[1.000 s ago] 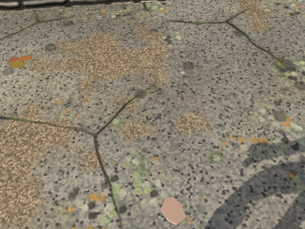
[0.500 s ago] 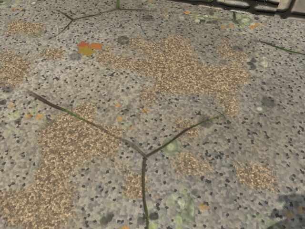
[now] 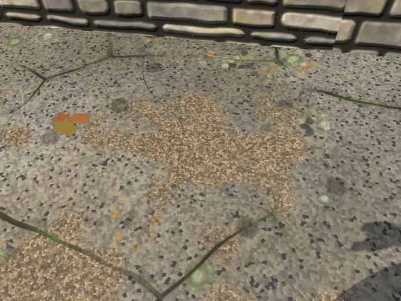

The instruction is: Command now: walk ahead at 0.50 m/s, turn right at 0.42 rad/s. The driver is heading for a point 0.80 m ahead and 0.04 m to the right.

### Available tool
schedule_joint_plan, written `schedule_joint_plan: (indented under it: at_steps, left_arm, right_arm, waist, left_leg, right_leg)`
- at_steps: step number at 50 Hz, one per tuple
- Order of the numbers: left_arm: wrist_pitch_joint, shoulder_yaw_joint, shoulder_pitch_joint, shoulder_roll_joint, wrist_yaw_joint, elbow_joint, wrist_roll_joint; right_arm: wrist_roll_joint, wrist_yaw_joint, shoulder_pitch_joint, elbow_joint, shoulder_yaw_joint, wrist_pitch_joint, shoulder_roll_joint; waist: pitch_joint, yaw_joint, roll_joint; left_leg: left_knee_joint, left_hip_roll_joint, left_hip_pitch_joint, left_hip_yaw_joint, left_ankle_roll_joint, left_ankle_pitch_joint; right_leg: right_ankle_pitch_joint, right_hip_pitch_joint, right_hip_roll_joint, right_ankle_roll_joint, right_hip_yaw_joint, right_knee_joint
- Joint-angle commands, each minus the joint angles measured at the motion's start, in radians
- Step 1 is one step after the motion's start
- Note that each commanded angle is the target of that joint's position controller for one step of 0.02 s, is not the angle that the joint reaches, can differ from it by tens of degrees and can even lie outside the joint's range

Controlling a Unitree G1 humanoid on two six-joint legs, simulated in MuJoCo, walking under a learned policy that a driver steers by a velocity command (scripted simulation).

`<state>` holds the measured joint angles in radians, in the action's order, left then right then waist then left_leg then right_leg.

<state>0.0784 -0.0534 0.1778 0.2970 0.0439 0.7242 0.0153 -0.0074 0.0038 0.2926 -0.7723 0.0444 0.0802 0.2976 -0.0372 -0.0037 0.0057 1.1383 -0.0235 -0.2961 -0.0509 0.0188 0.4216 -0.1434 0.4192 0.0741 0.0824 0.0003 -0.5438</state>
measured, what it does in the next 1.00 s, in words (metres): walks ahead: left foot, then right foot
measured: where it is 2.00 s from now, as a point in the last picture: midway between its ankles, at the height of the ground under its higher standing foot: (247, 209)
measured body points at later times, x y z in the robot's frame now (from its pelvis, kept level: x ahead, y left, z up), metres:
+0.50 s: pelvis +0.29 +0.03 +0.01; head +0.31 +0.03 +0.46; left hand +0.41 +0.29 -0.12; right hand +0.40 -0.27 -0.08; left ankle +0.37 +0.11 -0.73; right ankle +0.14 -0.07 -0.64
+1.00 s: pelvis +0.54 -0.09 +0.01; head +0.56 -0.11 +0.46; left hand +0.77 +0.12 -0.07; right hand +0.51 -0.37 -0.13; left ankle +0.47 +0.08 -0.64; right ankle +0.57 -0.20 -0.73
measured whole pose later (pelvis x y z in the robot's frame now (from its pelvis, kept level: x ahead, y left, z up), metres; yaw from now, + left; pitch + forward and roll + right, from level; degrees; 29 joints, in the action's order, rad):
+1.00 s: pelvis +0.54 -0.09 +0.01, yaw -11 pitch +1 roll +0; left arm 0.08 -0.04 0.13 0.26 0.02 0.69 0.00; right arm -0.03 0.00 0.36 -0.85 0.05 0.06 0.30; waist -0.03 -0.03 0.03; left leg 1.11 0.02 -0.37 -0.05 0.01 0.41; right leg -0.16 0.36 0.00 0.04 -0.06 -0.50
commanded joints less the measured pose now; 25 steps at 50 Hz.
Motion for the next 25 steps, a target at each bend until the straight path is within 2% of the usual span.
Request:
schedule_joint_plan:
  at_steps: [1, 2, 3, 5, 7, 10, 13, 15, 17, 18, 19, 20, 21, 22, 23, 24, 25]
  left_arm:
    - [-0.002, -0.030, 0.092, 0.121, -0.014, -0.052, -0.012]
    - [-0.004, -0.030, 0.074, 0.123, -0.017, -0.062, -0.016]
    - [-0.005, -0.032, 0.067, 0.122, -0.021, -0.066, -0.012]
    - [-0.003, -0.037, 0.079, 0.137, -0.032, -0.062, -0.007]
    - [-0.005, -0.045, 0.105, 0.158, -0.044, -0.050, 0.000]
    - [-0.018, -0.048, 0.148, 0.161, -0.056, -0.031, 0.009]
    - [-0.031, -0.049, 0.199, 0.159, -0.062, -0.010, 0.015]
    - [-0.037, -0.046, 0.212, 0.145, -0.066, -0.001, 0.011]
    - [-0.041, -0.047, 0.208, 0.143, -0.067, 0.005, 0.004]
    - [-0.043, -0.044, 0.195, 0.133, -0.065, 0.003, 0.002]
    - [-0.040, -0.032, 0.188, 0.100, -0.059, -0.005, -0.004]
    - [-0.036, -0.013, 0.223, 0.056, -0.057, -0.020, -0.023]
    - [-0.025, 0.002, 0.357, 0.012, -0.056, -0.022, 0.010]
    - [-0.019, -0.012, 0.310, 0.107, -0.057, -0.006, 0.019]
    - [-0.018, -0.024, 0.186, 0.146, -0.055, -0.026, 0.018]
    - [-0.016, -0.021, 0.115, 0.135, -0.055, -0.044, 0.007]
    - [-0.010, -0.022, 0.079, 0.121, -0.051, -0.056, -0.006]
  right_arm:
    - [0.017, 0.000, -0.090, 0.127, 0.031, 0.049, 0.131]
    - [0.023, -0.002, -0.076, 0.131, 0.032, 0.041, 0.123]
    - [0.025, -0.004, -0.054, 0.128, 0.031, 0.033, 0.113]
    - [0.027, -0.011, -0.066, 0.131, 0.026, 0.019, 0.092]
    - [0.028, -0.015, -0.141, 0.152, 0.018, 0.016, 0.071]
    - [0.019, -0.008, -0.249, 0.173, 0.009, 0.025, 0.046]
    - [0.004, 0.005, -0.323, 0.193, 0.014, 0.037, 0.061]
    - [0.002, 0.015, -0.319, 0.189, 0.020, 0.046, 0.079]
    - [0.004, 0.019, -0.280, 0.178, 0.028, 0.054, 0.096]
    - [0.008, 0.015, -0.214, 0.160, 0.038, 0.058, 0.108]
    - [0.021, 0.009, -0.111, 0.141, 0.051, 0.063, 0.138]
    - [0.031, 0.004, 0.035, 0.128, 0.066, 0.062, 0.198]
    - [0.020, 0.014, 0.122, 0.071, 0.087, 0.045, 0.250]
    - [-0.008, 0.020, 0.112, 0.079, 0.065, 0.043, 0.158]
    - [-0.008, 0.017, 0.060, 0.083, 0.051, 0.039, 0.112]
    - [0.005, 0.016, 0.014, 0.090, 0.043, 0.033, 0.103]
    - [0.011, 0.016, -0.013, 0.084, 0.038, 0.030, 0.088]
  waist:
    - [0.070, 0.035, -0.008]
    - [0.063, 0.011, -0.050]
    - [0.065, -0.001, -0.067]
    - [0.060, -0.005, -0.068]
    - [0.044, 0.017, -0.065]
    - [0.041, 0.061, -0.085]
    - [0.036, 0.085, -0.092]
    - [0.041, 0.079, -0.102]
    - [0.040, 0.055, -0.127]
    - [0.063, 0.017, -0.129]
    - [0.152, -0.034, -0.108]
    - [0.297, -0.074, 0.020]
    - [0.371, -0.032, 0.346]
    - [0.277, -0.062, 0.214]
    - [0.143, -0.081, 0.113]
    - [0.075, -0.067, 0.043]
    - [0.030, -0.048, 0.032]
  left_leg:
    - [0.006, 0.103, -0.398, -0.049, -0.005, -0.096]
    - [-0.031, 0.107, -0.351, -0.045, -0.020, -0.110]
    - [-0.068, 0.111, -0.329, -0.038, -0.036, -0.115]
    - [-0.156, 0.104, -0.320, -0.015, -0.067, -0.167]
    - [-0.300, 0.089, -0.314, -0.009, -0.089, -0.296]
    - [-0.506, 0.043, -0.233, -0.005, -0.097, -0.473]
    - [-0.606, 0.015, -0.198, -0.022, -0.088, -0.503]
    - [-0.654, 0.022, -0.192, -0.036, -0.067, -0.476]
    - [-0.674, 0.027, -0.145, -0.026, -0.030, -0.408]
    - [-0.715, 0.017, -0.051, -0.002, -0.001, -0.398]
    - [-0.707, 0.065, 0.131, -0.032, 0.046, -0.404]
    - [-0.664, 0.230, 0.410, -0.221, 0.126, -0.407]
    - [-0.774, 0.404, 0.653, -0.656, 0.280, -0.159]
    - [-0.832, 0.403, 0.603, -0.720, 0.255, 0.066]
    - [-0.848, 0.363, 0.483, -0.577, 0.217, 0.048]
    - [-0.868, 0.322, 0.370, -0.468, 0.202, -0.074]
    - [-0.890, 0.290, 0.294, -0.397, 0.203, -0.182]
  right_leg:
    - [-0.010, -0.362, -0.275, 0.191, 0.447, 0.296]
    - [0.067, -0.301, -0.254, 0.199, 0.426, 0.312]
    - [0.125, -0.268, -0.239, 0.204, 0.393, 0.322]
    - [0.202, -0.213, -0.213, 0.203, 0.329, 0.331]
    - [0.218, -0.181, -0.186, 0.180, 0.287, 0.332]
    - [0.149, -0.154, -0.147, 0.136, 0.265, 0.310]
    - [0.094, -0.203, -0.169, 0.124, 0.332, 0.268]
    - [0.082, -0.286, -0.203, 0.113, 0.375, 0.218]
    - [0.150, -0.333, -0.230, 0.099, 0.403, 0.167]
    - [0.240, -0.334, -0.208, 0.084, 0.391, 0.108]
    - [0.296, -0.301, -0.159, 0.057, 0.349, -0.036]
    - [0.092, -0.149, -0.082, 0.022, 0.274, -0.308]
    - [-0.401, 0.190, 0.042, -0.043, 0.166, -0.601]
    - [-0.418, 0.312, -0.023, -0.046, 0.209, -0.705]
    - [-0.326, 0.348, -0.056, -0.047, 0.191, -0.724]
    - [-0.261, 0.331, -0.089, -0.051, 0.152, -0.699]
    - [-0.214, 0.320, -0.119, -0.055, 0.136, -0.641]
